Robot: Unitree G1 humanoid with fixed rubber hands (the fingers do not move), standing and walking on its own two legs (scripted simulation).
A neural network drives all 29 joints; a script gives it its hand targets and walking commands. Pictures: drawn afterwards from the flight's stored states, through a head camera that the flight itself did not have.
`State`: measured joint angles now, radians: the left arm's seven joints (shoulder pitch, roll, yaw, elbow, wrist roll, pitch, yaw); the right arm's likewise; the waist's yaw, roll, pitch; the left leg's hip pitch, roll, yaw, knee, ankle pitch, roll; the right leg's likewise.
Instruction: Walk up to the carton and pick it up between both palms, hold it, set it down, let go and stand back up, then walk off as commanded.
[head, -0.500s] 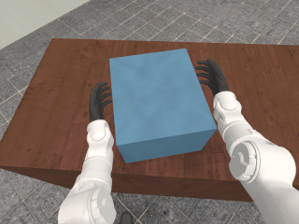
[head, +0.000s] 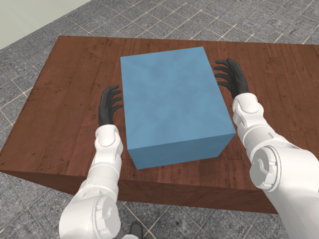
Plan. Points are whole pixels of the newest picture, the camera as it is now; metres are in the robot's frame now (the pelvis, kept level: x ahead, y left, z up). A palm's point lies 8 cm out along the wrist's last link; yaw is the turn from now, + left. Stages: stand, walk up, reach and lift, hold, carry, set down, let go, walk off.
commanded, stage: set down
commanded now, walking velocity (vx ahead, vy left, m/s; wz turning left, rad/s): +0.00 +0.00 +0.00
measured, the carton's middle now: (170, 108) +0.47 +0.05 -0.03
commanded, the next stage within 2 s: none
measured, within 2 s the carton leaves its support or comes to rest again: neither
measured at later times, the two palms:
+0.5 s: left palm (96, 133) +0.36 +0.23 -0.01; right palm (250, 108) +0.47 -0.16 +0.02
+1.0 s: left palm (93, 145) +0.32 +0.23 +0.00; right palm (282, 120) +0.43 -0.22 +0.04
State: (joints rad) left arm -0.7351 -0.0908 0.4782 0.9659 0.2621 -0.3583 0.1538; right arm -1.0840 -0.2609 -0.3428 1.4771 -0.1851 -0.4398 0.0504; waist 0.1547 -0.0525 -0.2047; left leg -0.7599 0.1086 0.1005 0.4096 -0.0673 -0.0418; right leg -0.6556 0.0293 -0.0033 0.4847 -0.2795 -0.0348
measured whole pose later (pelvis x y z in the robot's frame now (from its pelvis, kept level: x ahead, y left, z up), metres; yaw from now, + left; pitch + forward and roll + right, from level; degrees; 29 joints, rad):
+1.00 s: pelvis -0.05 +0.01 -0.02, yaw +1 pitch +25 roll -2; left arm -0.65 0.06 0.04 0.92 -0.19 -0.22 0.19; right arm -0.97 -0.62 0.25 1.46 0.51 -0.37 0.26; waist 0.19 0.03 -0.22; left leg -0.92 0.12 0.05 0.58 -0.09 -0.04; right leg -0.81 0.04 -0.04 0.66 -0.29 -0.02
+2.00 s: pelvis -0.03 +0.00 +0.00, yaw +1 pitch +9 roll +1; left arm -0.07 0.01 0.04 0.45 -0.04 -0.16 0.22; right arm -0.35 -0.56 0.20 1.09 0.52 -0.46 0.32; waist 0.07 0.00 -0.11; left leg -0.49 0.10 0.07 0.44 -0.10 -0.04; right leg -0.39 0.02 -0.02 0.54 -0.31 -0.04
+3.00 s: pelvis -0.02 +0.01 +0.01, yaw +0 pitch +3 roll +1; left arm 0.34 -0.02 -0.04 0.16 0.04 -0.14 0.24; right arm 0.08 -0.60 0.12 0.79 0.49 -0.47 0.38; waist 0.03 -0.02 -0.07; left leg -0.37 0.08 0.09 0.46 -0.15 -0.04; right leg -0.26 0.01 0.00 0.54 -0.33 -0.03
